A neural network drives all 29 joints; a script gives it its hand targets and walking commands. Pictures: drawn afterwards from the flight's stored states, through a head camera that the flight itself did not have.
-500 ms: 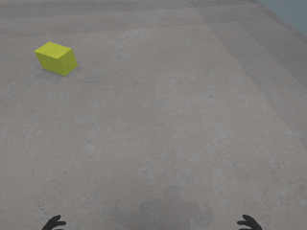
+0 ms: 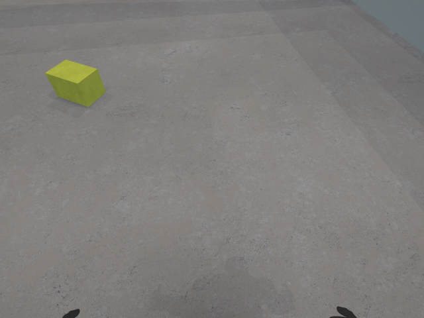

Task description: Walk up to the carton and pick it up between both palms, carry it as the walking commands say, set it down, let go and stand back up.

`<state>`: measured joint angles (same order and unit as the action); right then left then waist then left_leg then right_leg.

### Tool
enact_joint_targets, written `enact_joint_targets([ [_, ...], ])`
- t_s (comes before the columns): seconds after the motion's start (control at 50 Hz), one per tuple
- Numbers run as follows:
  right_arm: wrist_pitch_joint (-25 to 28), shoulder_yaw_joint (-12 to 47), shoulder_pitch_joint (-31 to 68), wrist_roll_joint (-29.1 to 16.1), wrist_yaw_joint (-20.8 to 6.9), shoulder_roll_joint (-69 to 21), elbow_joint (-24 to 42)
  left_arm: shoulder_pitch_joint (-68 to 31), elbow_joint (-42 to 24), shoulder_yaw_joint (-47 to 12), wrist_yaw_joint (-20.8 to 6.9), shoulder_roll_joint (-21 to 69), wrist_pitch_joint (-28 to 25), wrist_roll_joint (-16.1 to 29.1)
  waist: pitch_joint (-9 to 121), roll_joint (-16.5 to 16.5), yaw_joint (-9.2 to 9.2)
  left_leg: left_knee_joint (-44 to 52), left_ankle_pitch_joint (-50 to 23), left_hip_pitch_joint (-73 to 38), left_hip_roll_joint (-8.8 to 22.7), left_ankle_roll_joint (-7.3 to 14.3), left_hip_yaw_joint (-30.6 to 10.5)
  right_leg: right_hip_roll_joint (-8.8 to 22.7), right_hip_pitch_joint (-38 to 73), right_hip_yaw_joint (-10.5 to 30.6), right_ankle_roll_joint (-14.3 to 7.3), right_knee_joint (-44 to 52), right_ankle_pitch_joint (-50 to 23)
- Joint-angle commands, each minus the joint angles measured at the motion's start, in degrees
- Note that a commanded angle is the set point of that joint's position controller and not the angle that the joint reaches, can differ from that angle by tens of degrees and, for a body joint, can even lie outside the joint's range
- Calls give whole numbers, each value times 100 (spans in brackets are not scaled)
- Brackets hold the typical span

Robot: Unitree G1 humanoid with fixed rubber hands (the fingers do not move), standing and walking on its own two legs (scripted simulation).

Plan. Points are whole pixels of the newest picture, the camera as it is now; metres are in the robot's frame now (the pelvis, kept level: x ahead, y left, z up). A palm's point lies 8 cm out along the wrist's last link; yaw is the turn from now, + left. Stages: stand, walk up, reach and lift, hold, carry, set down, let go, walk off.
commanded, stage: stand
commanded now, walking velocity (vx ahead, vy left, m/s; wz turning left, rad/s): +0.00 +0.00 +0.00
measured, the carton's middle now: (77, 83) +1.74 +0.98 -0.68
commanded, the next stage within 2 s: walk up in 0.14 s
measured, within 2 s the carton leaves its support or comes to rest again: neither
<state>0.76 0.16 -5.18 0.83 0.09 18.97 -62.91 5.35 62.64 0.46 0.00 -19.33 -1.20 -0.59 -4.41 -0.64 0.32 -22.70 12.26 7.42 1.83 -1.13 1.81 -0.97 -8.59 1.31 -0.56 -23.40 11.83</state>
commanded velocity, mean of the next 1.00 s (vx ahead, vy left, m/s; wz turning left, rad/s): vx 0.35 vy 0.05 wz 0.30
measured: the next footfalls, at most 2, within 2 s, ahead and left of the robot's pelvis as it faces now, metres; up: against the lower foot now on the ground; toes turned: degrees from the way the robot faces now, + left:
left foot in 0.64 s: +0.12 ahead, +0.27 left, +0.00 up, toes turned +19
right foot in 0.92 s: +0.27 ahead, +0.07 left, +0.00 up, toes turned +10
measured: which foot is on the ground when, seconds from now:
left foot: down 0.00-0.34, up 0.36-0.62, down 0.64-0.94, up 0.96-1.00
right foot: down 0.00-0.64, up 0.66-0.90, down 0.92-1.00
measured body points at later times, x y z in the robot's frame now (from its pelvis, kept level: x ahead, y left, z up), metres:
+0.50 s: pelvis +0.01 +0.03 +0.00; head +0.03 +0.03 +0.45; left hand +0.04 +0.33 -0.13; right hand +0.14 -0.25 -0.13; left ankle +0.02 +0.19 -0.68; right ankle +0.01 -0.11 -0.74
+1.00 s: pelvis +0.18 +0.13 -0.02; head +0.20 +0.12 +0.43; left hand +0.20 +0.38 -0.15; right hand +0.27 -0.08 -0.18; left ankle +0.07 +0.25 -0.71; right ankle +0.23 +0.06 -0.74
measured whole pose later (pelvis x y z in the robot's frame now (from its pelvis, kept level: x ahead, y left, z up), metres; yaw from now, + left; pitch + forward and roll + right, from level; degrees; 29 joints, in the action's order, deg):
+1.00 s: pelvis +0.18 +0.13 -0.02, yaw +21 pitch -1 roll +2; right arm 0.3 -1.6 -17.3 1.4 -1.6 10.3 -60.6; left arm 11.1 52.9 0.6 -1.3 -9.9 -4.5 -2.2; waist -1.5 -0.6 1.2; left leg -51.2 25.2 17.0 0.6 0.6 -0.4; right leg 4.4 -18.4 -10.2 -2.6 -38.5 19.1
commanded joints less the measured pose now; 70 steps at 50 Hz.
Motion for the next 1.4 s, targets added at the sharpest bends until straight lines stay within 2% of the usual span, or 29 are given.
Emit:
enact_joint_targets([
  [0.0, 114, -216, 253, -68, 51, 1126, 360, -135, -368, 216, 59, -1142, -115, -37, 531, 133, -10, 383, -459, -81, 615, 281, -572, 698, 33, 585, -163, 514, -979],
  [0.3, 105, -250, 209, -16, 53, 1255, 260, -177, -286, 210, 65, -1135, -117, 1, 456, 70, -1, 523, -371, -87, 575, 223, -411, 670, 104, 599, -90, 616, -860],
  [0.32, -74, -198, 10, 76, -155, 974, 511, 792, -615, 369, 58, -943, 86, 50, 949, 217, -626, -572, 2292, 1699, 207, 327, -754, 1349, 1157, 629, -201, 301, 2441],
  [0.34, -277, -331, 1071, 141, -412, 779, 1178, 1114, -329, 629, 274, -1639, 194, 19, 123, 854, -839, -2372, 1816, 3466, -35, 57, -209, 2731, 1447, 2328, -668, 1407, 3429],
  [0.36, -337, -285, 1621, 146, -504, 703, 1694, 1414, -462, 647, 375, -1783, 186, -39, -398, 982, -929, -3065, 1486, 4156, 371, -74, -612, 3089, 1223, 2676, -834, 1502, 3225],
  [0.4, -310, -369, 888, 167, -580, 586, 1506, 1156, -559, 595, 401, -1451, 69, -37, 22, 467, -558, -3901, 1050, 3707, 618, -81, -820, 2912, 1126, 2152, -761, 1389, 2505],
  [0.46, -341, -457, -51, 93, -637, 459, 1360, 489, -873, 615, 285, -1176, -41, -57, 94, 982, -17, -3637, 839, 2454, 498, -143, -380, 2344, 50, 826, -425, 1393, 2074],
  [0.56, -301, -347, -375, -99, -655, 166, 1303, 83, -921, 630, -48, -971, -122, -162, -60, 1699, 309, -2049, 858, 910, 417, -98, 292, 1906, -969, -382, -200, 1106, 2326],
  [0.58, -239, -400, -863, -60, -536, 311, 1124, -74, -968, 626, -80, -1038, -105, -185, 54, 1300, 572, -1674, 564, 200, 250, -118, 713, 1723, -1275, -706, -127, 681, 2666],
  [0.62, -96, -572, -2134, 26, -307, 872, 555, -24, -1088, 483, -111, -692, -111, -293, 576, -1023, 989, -969, 954, -1085, 0, 168, 476, 906, -2024, -1229, -2, -2180, 2815],
  [0.64, 8, -727, -2775, 167, -178, 1412, 511, -312, -1438, 311, -149, -242, -155, -255, 437, -2870, 1204, 700, 3134, -1031, 1506, 734, -2563, 376, -3357, -1180, 198, -4591, 3089],
  [0.66, 109, -709, -2717, 176, -140, 1581, 622, -406, -1647, 285, -224, -117, -178, -252, 262, -2506, 813, 1700, 3858, -566, 2294, 918, -4187, 512, -3916, -479, 95, -5530, 2482],
  [0.68, 74, -841, -2426, 101, -78, 1586, 820, -574, -1778, 315, -214, -268, -176, -246, 88, -1645, 687, 1691, 4141, -531, 2422, 1212, -4328, 836, -4103, -177, -10, -5488, 1913],
  [0.72, 114, -597, -1339, 59, -72, 939, 1011, -74, -1431, 293, -236, -166, -267, -159, 347, -816, 285, 1265, 2561, 99, 1691, 1094, -3077, 1116, -2994, -98, 116, -4659, 1236],
  [0.76, 146, -487, -788, 104, -80, 631, 1168, 554, -1121, 229, -305, -63, -197, -161, 353, -916, 73, 989, 2206, 742, 1491, 994, -2151, 1067, -2167, -357, 235, -3812, 1350],
  [0.78, 164, -500, -736, 105, -87, 682, 1059, 648, -1146, 251, -323, -54, -152, -146, 220, -1180, 24, 1048, 2066, 1128, 1398, 989, -2021, 1040, -1838, -412, 251, -3392, 1323],
  [0.84, 175, -452, -872, 89, -77, 510, 860, 405, -1213, 214, -255, 121, -113, -95, 10, -665, 0, 1092, 1573, 1617, 1251, 1054, -1800, 778, -1105, -643, 281, -2158, 1228],
  [0.88, 185, -489, -659, 43, -92, 463, 809, 858, -1126, 200, -223, 249, -222, -97, 105, -599, -313, 595, 1362, 1990, 1070, 914, -1379, 750, -173, -762, 207, -1050, 370],
  [0.9, 169, -427, -395, 29, -88, 344, 889, 1570, -866, 275, -164, 202, -263, -109, 312, -165, -603, 121, 1516, 2268, 775, 794, -1307, 702, 717, -697, 155, -607, -2],
  [0.92, 188, -389, -593, 38, -112, 144, 895, 2190, -610, 392, -92, -152, -306, -92, 485, 930, -819, -1115, 1828, 2835, 322, 648, -840, 982, 1446, -205, 49, -56, 699],
  [0.94, 235, -237, -406, 85, -132, -285, 1038, 2881, -549, 536, -37, -652, -337, -192, 807, 2449, -1090, -3354, 1925, 3483, -173, 339, -224, 2428, 1640, 1934, -324, 1145, 2696],
  [0.96, 197, -246, -505, 28, -151, -342, 1090, 2593, -573, 480, 21, -744, -269, -178, 597, 2063, -799, -4101, 1625, 3783, 148, 236, -353, 3079, 1211, 3000, -664, 1744, 3883],
  [0.98, 225, -359, -57, 65, -147, -153, 1200, 2315, -763, 418, 1, -567, -290, -178, 174, 1097, -744, -4464, 1275, 3946, 333, 179, -494, 2949, 924, 3007, -972, 1812, 3657],
  [1.02, 243, -450, -288, 42, -227, -140, 966, 1951, -828, 344, -1, -210, -458, -236, -228, 45, -427, -4856, 294, 3974, 481, 71, -632, 2587, 807, 2006, -522, 1591, 1793],
  [1.08, 98, -445, -462, 58, -245, -344, 929, 1899, -715, 296, -12, 107, -578, -88, -327, 350, -226, -4461, 8, 3609, 575, -33, -385, 2168, 744, 537, -421, 1177, -1428],
  [1.26, 59, -229, 1106, 40, -441, -644, 1301, 2455, -269, 351, 11, 88, -436, -99, -314, 1184, -447, -1537, -232, 2638, 134, 177, 710, 1617, 1171, -986, -341, 898, -3016],
  [1.32, 93, -367, 268, 83, -372, -403, 1085, 2356, -268, 319, 36, -34, -397, -23, 234, 1012, -38, -1213, -94, 1174, -171, 433, 906, 1577, 849, -1204, -268, -109, -4297],
  [1.36, 174, -635, -1738, 228, -246, 276, 507, 2151, -430, 248, 32, 132, -372, 44, 1259, -125, 716, -918, 96, -1857, 256, 948, 61, 1335, -1035, -1224, -87, -2545, -3010],
  [1.38, 216, -789, -2584, 328, -101, 931, 491, 2167, -745, 144, -29, 475, -404, 143, 1881, -1953, 937, -200, -220, -3123, 2225, 1418, -2392, 409, -2874, -1335, 40, -4597, 1099],
])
